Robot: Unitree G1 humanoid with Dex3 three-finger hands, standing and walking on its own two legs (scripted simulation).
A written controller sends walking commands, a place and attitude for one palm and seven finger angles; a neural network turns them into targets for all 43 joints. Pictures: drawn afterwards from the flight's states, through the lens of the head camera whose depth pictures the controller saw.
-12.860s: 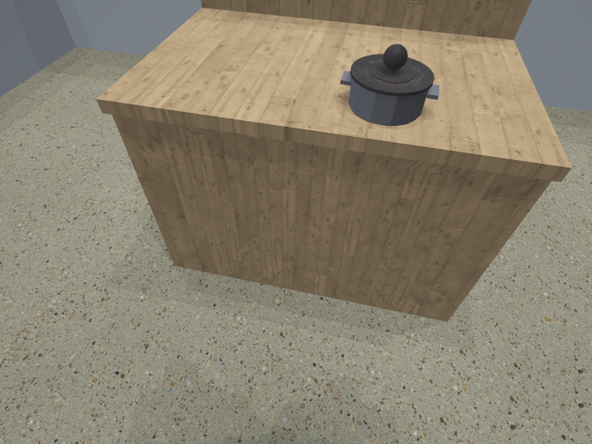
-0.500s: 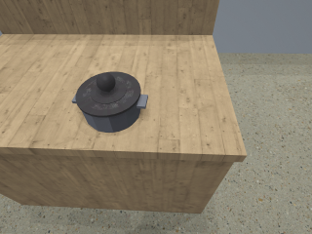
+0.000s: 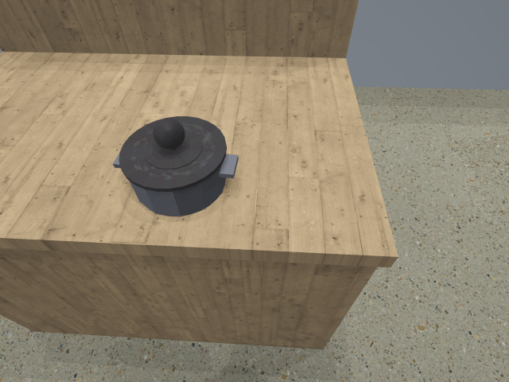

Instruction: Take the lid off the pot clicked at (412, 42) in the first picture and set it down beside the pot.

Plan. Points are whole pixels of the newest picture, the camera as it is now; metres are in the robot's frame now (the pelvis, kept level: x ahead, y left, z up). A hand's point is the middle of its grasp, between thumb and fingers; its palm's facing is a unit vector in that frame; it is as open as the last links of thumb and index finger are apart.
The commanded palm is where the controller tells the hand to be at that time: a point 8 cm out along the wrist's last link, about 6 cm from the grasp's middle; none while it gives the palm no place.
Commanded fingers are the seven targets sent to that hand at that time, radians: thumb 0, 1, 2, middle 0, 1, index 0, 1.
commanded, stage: look again from close up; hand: left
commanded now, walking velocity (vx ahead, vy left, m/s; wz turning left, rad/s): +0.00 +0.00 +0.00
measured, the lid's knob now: (169, 133) +0.48 +0.18 +0.12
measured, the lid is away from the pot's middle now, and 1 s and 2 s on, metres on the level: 0.00 0.00 0.00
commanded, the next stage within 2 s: lift the closed hand beside the body in 0.18 s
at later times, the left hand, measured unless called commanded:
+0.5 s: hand out of the picture +0.13 +0.20 -0.07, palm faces +0.16 -0.94 -0.30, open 6.4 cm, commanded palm +0.08 +0.24 -0.02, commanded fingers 0.00 0.90 0.90 -0.73 -0.88 -0.73 -0.88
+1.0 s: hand (63, 379) +0.12 +0.25 +0.04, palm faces +0.31 -0.86 -0.40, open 3.1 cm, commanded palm +0.06 +0.29 +0.08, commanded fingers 0.00 0.90 0.90 -1.30 -1.50 -1.30 -1.50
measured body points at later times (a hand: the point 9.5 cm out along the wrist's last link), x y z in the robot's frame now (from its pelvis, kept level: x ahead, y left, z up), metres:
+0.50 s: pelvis -0.01 +0.01 +0.00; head -0.02 -0.02 +0.45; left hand +0.12 +0.24 -0.05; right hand +0.11 -0.24 -0.12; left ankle -0.05 +0.11 -0.74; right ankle +0.03 -0.09 -0.74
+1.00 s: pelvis -0.01 +0.01 +0.00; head -0.01 -0.01 +0.45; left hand +0.10 +0.29 +0.07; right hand +0.18 -0.18 -0.09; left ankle -0.05 +0.11 -0.74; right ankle +0.03 -0.09 -0.74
